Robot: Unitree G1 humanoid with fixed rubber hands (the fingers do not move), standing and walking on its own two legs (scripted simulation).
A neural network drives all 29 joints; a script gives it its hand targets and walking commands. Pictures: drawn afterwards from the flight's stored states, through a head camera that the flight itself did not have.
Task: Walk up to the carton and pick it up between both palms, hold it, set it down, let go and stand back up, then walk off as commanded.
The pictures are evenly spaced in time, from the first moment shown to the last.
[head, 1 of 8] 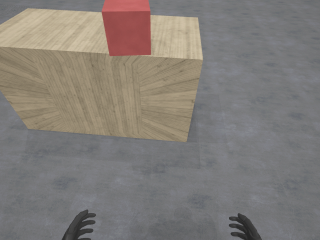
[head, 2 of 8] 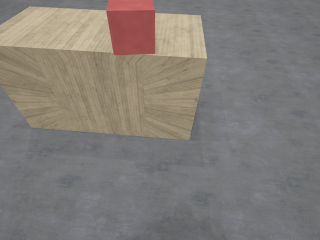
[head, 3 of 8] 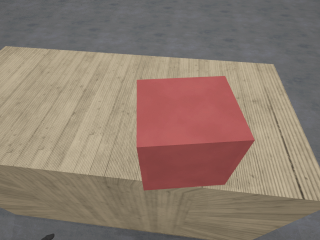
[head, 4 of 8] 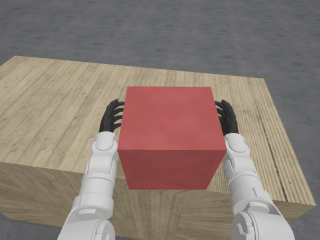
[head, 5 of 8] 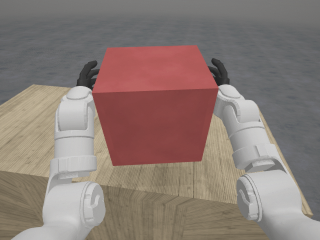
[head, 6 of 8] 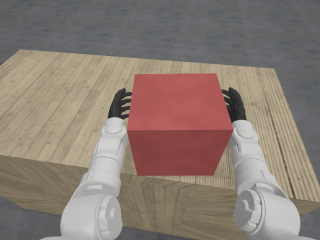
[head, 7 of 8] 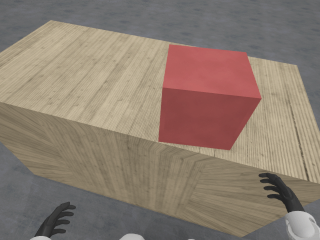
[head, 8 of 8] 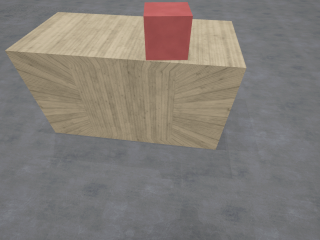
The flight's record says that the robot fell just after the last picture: no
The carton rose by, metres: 0.20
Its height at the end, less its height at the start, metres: +0.00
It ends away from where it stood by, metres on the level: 0.03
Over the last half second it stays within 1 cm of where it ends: yes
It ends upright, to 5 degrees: yes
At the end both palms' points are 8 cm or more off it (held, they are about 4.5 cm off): yes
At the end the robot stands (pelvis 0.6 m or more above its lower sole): yes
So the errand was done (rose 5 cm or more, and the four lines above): yes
